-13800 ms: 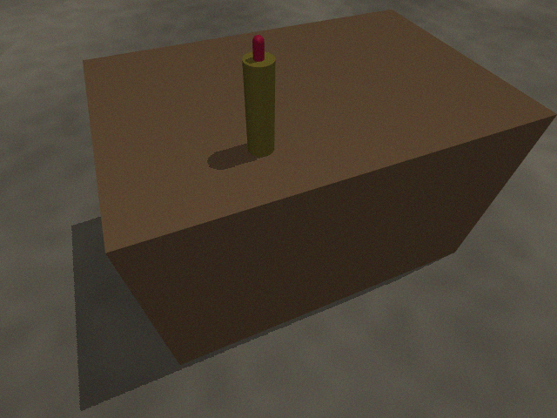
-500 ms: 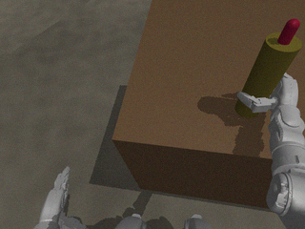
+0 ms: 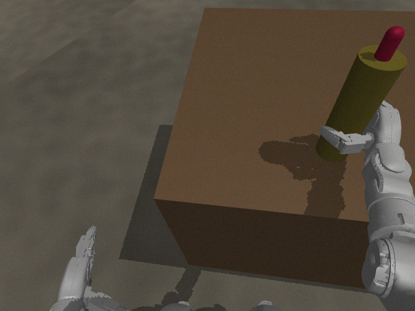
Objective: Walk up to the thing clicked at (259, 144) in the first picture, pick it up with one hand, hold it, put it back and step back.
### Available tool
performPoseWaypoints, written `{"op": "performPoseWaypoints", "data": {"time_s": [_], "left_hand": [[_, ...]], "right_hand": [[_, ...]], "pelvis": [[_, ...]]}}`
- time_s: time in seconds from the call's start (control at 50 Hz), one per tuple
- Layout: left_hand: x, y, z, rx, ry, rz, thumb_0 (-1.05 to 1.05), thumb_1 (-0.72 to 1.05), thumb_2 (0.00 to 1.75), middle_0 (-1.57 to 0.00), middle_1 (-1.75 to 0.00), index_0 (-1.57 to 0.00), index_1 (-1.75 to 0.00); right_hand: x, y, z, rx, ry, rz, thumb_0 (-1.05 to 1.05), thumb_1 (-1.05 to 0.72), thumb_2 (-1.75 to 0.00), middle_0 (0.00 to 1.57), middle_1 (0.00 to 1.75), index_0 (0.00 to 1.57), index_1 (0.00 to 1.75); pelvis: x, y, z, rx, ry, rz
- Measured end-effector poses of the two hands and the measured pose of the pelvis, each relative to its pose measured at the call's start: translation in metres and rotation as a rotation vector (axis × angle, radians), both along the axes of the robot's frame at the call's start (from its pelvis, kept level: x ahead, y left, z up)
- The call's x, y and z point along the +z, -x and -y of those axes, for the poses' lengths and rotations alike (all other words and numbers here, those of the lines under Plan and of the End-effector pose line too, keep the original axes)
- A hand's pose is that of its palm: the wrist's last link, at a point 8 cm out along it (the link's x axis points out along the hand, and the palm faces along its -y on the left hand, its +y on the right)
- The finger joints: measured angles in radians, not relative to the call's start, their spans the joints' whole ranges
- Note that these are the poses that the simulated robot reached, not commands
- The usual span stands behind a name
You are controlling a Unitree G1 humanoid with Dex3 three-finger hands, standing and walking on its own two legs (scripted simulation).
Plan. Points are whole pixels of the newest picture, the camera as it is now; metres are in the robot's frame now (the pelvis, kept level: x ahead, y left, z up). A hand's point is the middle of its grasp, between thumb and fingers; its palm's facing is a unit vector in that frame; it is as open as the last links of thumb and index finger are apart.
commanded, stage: lift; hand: right
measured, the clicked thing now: (356, 103) +0.46 -0.21 +0.13
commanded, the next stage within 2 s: hold in 1.46 s
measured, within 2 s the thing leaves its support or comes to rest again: neither
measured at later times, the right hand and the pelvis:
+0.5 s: hand (350, 122) +0.43 -0.20 +0.11, palm faces +0.18 +0.98 -0.03, open 9.5 cm; pelvis +0.00 +0.00 +0.01, yaw +0 degrees
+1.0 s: hand (365, 127) +0.36 -0.18 +0.17, palm faces +0.18 +0.98 -0.04, open 9.6 cm; pelvis -0.01 +0.01 +0.03, yaw -1 degrees
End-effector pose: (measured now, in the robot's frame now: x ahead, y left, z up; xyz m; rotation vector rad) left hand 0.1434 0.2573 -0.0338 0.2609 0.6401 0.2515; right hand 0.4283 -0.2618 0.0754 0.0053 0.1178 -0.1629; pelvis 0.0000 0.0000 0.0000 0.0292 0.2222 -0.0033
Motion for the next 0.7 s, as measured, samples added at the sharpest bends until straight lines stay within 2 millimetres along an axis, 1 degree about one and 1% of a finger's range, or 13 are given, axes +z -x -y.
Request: {"op": "performPoseWaypoints", "data": {"time_s": [0.06, 0.22, 0.32, 0.4, 0.44, 0.5, 0.56, 0.6, 0.66, 0.7], "left_hand": [[0.004, 0.0, 0.001, 0.001, 0.004, 0.016, -0.01, -0.54, 0.06, -0.06, -0.05, -0.06, -0.06], [-0.007, 0.014, -0.002, 0.034, 0.021, -0.031, -0.01, -0.53, 0.05, -0.06, -0.06, -0.06, -0.06], [-0.004, 0.009, -0.001, 0.03, 0.018, -0.009, -0.01, -0.53, 0.05, -0.06, -0.06, -0.06, -0.06], [0.0, 0.0, 0.008, 0.014, 0.036, 0.024, -0.01, -0.53, 0.05, -0.06, -0.06, -0.06, -0.05], [-0.002, -0.001, 0.011, 0.017, 0.052, 0.021, -0.01, -0.53, 0.05, -0.06, -0.06, -0.06, -0.05], [-0.004, 0.0, 0.011, 0.028, 0.062, 0.022, -0.01, -0.52, 0.04, -0.06, -0.06, -0.06, -0.05], [-0.011, 0.004, 0.008, 0.046, 0.07, -0.005, -0.01, -0.52, 0.04, -0.06, -0.06, -0.06, -0.05], [-0.012, 0.002, 0.006, 0.048, 0.068, -0.012, -0.01, -0.52, 0.04, -0.06, -0.06, -0.06, -0.05], [-0.004, -0.005, 0.003, 0.043, 0.055, 0.021, -0.01, -0.52, 0.05, -0.05, -0.05, -0.06, -0.05], [0.003, -0.012, 0.004, 0.027, 0.053, 0.053, -0.02, -0.52, 0.05, -0.05, -0.05, -0.05, -0.05]], "right_hand": [[0.005, 0.0, 0.0, 0.001, 0.005, 0.007, -0.03, 0.37, -1.06, 0.73, 1.13, 0.77, 1.17], [0.01, 0.004, 0.0, -0.012, 0.016, 0.0, -0.03, 0.39, -1.07, 0.74, 1.13, 0.78, 1.17], [0.017, 0.01, -0.005, -0.005, 0.021, 0.017, -0.03, 0.39, -1.07, 0.74, 1.12, 0.78, 1.16], [0.026, 0.018, -0.011, 0.003, 0.026, 0.035, -0.03, 0.39, -1.07, 0.75, 1.12, 0.79, 1.16], [0.029, 0.023, -0.012, 0.0, 0.02, 0.036, -0.03, 0.39, -1.07, 0.75, 1.12, 0.79, 1.16], [0.04, 0.032, -0.013, -0.014, 0.036, 0.049, -0.04, 0.39, -1.07, 0.75, 1.12, 0.79, 1.15], [0.052, 0.04, -0.014, -0.025, 0.043, 0.067, -0.04, 0.4, -1.07, 0.75, 1.12, 0.79, 1.15], [0.061, 0.044, -0.014, -0.033, 0.048, 0.08, -0.04, 0.4, -1.07, 0.75, 1.12, 0.79, 1.15], [0.075, 0.05, -0.017, -0.034, 0.05, 0.106, -0.04, 0.4, -1.08, 0.75, 1.12, 0.79, 1.16], [0.083, 0.054, -0.019, -0.027, 0.042, 0.118, -0.04, 0.41, -1.08, 0.75, 1.12, 0.79, 1.16]], "pelvis": [[0.001, 0.0, -0.001, 0.005, 0.002, 0.002], [0.004, 0.002, 0.001, 0.007, 0.001, 0.015], [0.007, 0.001, 0.002, 0.012, 0.005, 0.029], [0.009, -0.001, 0.003, 0.011, 0.006, 0.045], [0.011, -0.002, 0.003, 0.008, 0.007, 0.058], [0.013, -0.005, 0.004, 0.01, 0.008, 0.073], [0.016, -0.005, 0.005, 0.009, 0.01, 0.093], [0.017, -0.004, 0.005, 0.009, 0.012, 0.105], [0.019, -0.003, 0.004, 0.005, 0.016, 0.127], [0.02, -0.003, 0.003, 0.001, 0.019, 0.14]]}}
